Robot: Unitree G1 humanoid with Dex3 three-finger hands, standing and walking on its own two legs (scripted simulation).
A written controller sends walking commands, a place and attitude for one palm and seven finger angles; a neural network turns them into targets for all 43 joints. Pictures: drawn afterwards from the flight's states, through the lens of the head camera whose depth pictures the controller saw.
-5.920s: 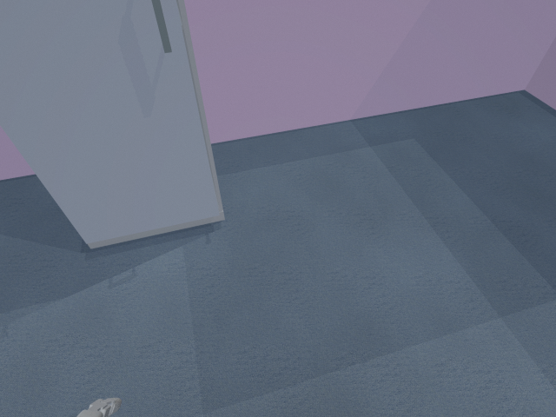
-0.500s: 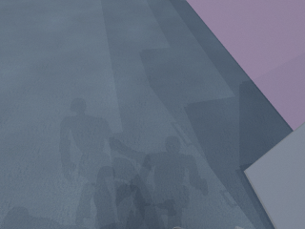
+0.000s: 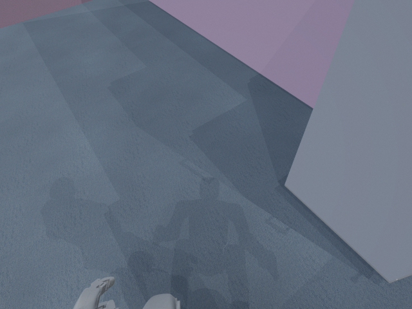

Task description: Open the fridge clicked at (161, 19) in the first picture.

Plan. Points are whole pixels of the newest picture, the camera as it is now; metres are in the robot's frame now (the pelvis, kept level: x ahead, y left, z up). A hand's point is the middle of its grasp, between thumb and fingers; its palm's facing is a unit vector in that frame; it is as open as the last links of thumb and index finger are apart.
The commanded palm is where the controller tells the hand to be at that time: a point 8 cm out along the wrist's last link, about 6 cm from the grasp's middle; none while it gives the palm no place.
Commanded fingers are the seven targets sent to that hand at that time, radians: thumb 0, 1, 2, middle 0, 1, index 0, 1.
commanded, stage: turn to face it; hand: right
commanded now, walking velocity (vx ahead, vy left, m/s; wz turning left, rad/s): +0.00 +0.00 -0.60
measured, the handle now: out of the picture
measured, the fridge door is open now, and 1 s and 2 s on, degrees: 0 0 0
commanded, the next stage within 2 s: take the last steps up to it in 1.36 s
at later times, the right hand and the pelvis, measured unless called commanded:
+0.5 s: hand out of the picture +0.05 -0.18 -0.13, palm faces +0.30 +0.91 -0.27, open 7.4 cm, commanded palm none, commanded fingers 0.00 -0.90 -0.90 0.20 0.30 0.20 0.30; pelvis +0.00 +0.04 +0.01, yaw -18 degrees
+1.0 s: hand out of the picture -0.09 -0.25 -0.16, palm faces +0.60 +0.76 -0.25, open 7.4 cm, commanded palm none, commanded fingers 0.00 -0.90 -0.90 0.20 0.30 0.20 0.30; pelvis -0.02 -0.02 +0.01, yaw -35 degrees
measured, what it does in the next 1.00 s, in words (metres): steps on the spot, turning right: left foot, then right foot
